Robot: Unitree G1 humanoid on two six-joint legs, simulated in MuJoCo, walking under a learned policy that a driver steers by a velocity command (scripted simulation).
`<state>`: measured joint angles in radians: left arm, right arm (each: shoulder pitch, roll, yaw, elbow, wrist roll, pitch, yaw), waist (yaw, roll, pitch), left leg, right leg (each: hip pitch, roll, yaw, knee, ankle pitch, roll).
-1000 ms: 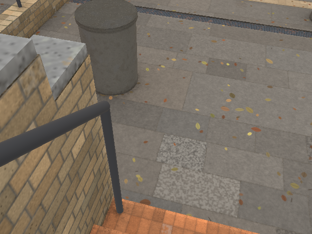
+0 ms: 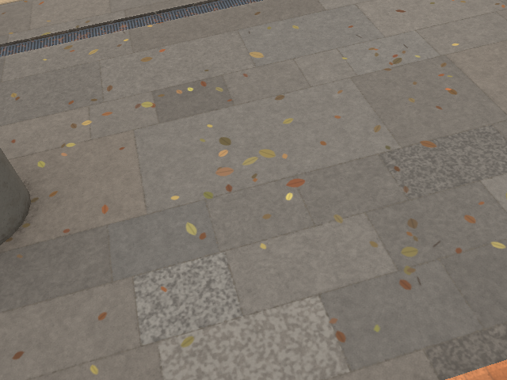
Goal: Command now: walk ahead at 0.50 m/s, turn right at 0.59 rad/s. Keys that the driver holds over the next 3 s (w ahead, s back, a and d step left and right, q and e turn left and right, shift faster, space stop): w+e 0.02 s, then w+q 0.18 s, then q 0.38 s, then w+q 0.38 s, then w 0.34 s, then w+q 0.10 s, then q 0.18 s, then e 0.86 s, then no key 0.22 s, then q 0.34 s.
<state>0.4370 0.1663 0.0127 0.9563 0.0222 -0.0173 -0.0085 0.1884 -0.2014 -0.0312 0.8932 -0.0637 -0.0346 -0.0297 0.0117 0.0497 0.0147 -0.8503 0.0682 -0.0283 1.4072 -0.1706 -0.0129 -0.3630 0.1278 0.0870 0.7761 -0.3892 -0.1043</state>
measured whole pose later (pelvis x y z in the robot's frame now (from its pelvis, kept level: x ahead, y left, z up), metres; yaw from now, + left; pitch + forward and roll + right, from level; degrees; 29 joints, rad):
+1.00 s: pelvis +0.50 +0.01 -0.29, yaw +22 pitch +0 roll +6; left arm 0.06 0.25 0.07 0.79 -0.01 -0.05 -0.02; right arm 0.47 -0.22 -0.05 0.88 -0.07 -0.03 -0.02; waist -0.13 -0.09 -0.07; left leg -0.23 -0.24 -0.24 1.31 -0.89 0.09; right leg -0.23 -0.09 0.14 0.23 0.23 0.02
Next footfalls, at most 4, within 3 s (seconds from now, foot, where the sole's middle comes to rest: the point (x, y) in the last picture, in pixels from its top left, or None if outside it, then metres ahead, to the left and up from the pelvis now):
0.34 left None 0.30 0.12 -0.93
0.98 right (316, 379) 0.64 -0.07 -1.11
1.48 left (253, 325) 0.84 0.14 -1.11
1.90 right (288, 285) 1.00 0.01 -1.11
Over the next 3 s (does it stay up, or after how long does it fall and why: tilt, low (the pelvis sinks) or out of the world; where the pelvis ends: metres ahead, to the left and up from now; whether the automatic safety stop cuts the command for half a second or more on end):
stays up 0.83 0.06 -0.33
